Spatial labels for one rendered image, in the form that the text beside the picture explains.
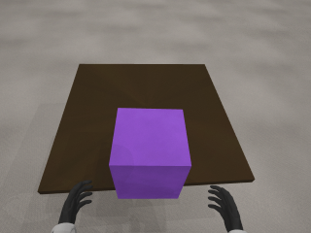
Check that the carton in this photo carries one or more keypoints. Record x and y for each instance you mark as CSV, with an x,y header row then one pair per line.
x,y
150,154

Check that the table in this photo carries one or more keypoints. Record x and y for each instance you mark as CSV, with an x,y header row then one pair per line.
x,y
82,146

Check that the robot right hand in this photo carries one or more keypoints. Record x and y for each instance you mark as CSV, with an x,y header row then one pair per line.
x,y
228,209

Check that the left robot forearm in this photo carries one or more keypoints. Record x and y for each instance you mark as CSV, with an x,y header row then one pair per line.
x,y
65,227

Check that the robot left hand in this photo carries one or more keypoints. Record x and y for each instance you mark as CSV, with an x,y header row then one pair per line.
x,y
72,204

